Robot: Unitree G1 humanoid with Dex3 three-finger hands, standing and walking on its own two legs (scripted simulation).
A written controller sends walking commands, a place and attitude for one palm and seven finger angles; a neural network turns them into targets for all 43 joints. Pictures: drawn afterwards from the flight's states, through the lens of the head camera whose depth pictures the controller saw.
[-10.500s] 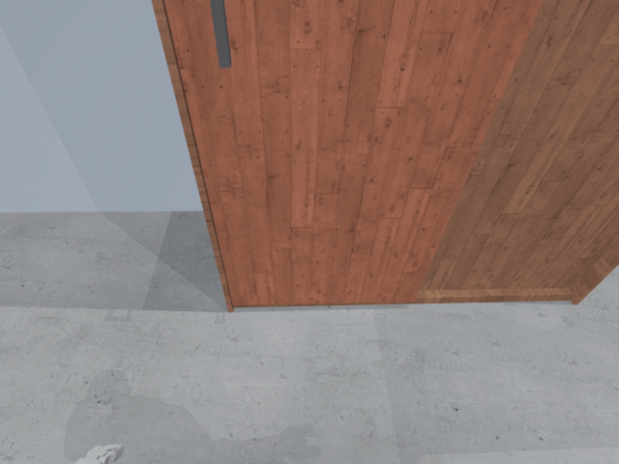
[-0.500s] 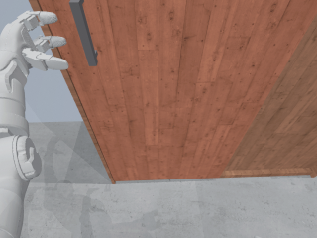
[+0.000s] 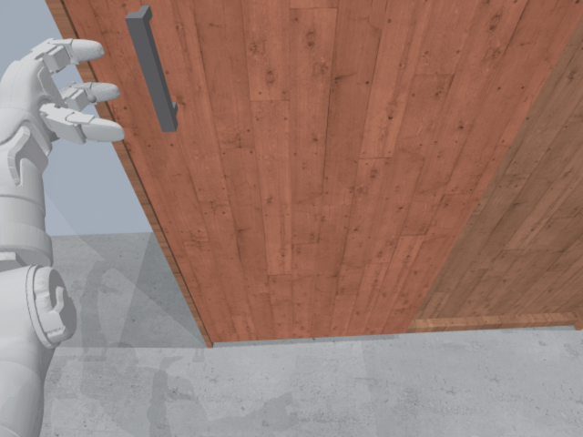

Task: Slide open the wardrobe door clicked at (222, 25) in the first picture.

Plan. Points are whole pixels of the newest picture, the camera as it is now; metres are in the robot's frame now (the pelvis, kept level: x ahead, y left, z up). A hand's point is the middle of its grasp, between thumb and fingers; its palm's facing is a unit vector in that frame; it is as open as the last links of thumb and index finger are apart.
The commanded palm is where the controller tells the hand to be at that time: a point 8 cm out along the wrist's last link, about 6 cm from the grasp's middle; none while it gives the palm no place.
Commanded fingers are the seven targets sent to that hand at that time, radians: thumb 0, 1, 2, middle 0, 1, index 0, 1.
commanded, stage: move the hooked fingers beside the handle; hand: left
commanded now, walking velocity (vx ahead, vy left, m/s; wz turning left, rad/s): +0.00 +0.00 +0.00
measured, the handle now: (158, 71) +0.53 +0.18 +0.25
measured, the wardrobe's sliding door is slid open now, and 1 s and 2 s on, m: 0.00 0.00 0.00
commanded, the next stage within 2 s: feel for the door with the fingertips in 0.58 s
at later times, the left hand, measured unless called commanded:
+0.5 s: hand (113, 91) +0.47 +0.22 +0.26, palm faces +0.05 -1.00 +0.01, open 14.0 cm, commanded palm +0.44 +0.28 +0.25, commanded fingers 0.00 -0.50 0.30 -0.30 -1.20 -0.30 -1.20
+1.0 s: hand (137, 97) +0.47 +0.19 +0.25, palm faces +0.03 -1.00 +0.00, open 14.0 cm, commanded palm +0.44 +0.25 +0.25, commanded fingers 0.00 -0.50 0.30 -0.30 -1.20 -0.30 -1.20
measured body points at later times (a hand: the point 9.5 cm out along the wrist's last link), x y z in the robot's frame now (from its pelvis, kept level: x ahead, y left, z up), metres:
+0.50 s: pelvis +0.00 -0.01 +0.00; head +0.02 -0.02 +0.45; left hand +0.46 +0.27 +0.26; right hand +0.06 -0.28 -0.12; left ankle +0.00 +0.13 -0.74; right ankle -0.04 -0.13 -0.74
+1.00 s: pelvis +0.00 +0.00 +0.00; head +0.01 -0.01 +0.45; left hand +0.46 +0.24 +0.25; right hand +0.09 -0.27 -0.11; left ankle +0.00 +0.13 -0.74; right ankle -0.04 -0.13 -0.74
